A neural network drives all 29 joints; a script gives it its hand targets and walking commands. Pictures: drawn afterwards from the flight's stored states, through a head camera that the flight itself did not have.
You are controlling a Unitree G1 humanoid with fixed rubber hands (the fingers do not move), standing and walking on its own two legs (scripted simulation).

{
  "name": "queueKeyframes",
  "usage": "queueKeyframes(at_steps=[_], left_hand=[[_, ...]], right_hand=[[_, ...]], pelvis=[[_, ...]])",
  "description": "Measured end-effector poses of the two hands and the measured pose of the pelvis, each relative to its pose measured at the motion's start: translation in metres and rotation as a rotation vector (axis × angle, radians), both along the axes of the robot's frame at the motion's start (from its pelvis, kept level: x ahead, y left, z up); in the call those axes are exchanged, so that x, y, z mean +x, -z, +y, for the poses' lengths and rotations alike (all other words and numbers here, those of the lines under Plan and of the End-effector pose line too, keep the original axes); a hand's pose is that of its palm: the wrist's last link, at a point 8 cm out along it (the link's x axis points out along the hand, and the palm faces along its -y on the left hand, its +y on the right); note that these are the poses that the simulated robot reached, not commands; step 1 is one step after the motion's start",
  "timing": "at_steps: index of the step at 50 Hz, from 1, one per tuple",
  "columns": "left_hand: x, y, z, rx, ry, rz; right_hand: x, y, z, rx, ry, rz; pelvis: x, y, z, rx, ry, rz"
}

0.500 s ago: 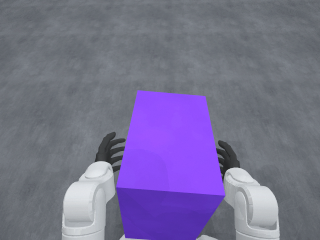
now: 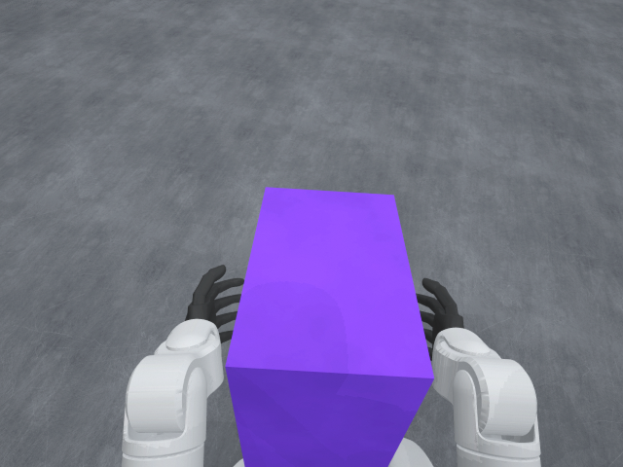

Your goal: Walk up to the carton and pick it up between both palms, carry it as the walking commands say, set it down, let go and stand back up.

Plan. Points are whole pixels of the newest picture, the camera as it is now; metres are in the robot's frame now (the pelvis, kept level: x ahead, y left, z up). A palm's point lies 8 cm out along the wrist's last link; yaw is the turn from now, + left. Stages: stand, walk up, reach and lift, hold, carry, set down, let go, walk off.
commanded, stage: carry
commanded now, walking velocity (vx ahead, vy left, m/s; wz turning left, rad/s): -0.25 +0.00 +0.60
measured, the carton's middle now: (321, 331) +0.30 +0.01 -0.03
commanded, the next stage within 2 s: none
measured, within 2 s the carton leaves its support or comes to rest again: neither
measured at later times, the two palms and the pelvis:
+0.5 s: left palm out of the picture +0.04 +0.23 +0.09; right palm out of the picture +0.09 -0.04 +0.08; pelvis -0.18 +0.05 -0.01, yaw +18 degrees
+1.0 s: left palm out of the picture -0.15 +0.25 +0.10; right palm out of the picture -0.06 +0.00 +0.08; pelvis -0.33 +0.04 +0.00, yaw +26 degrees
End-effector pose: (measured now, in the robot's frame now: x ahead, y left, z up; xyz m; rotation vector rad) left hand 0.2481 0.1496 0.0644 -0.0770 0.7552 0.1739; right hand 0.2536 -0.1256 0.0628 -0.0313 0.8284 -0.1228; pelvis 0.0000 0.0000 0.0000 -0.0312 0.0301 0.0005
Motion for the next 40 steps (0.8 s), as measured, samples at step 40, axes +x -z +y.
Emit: queueKeyframes(at_steps=[40], left_hand=[[-0.375, -0.024, 0.113, 0.101, -0.456, -0.062]], right_hand=[[-0.259, 0.005, 0.143, 0.119, -0.444, -0.058]], pelvis=[[-0.287, 0.006, 0.026, 0.018, -0.427, 0.023]])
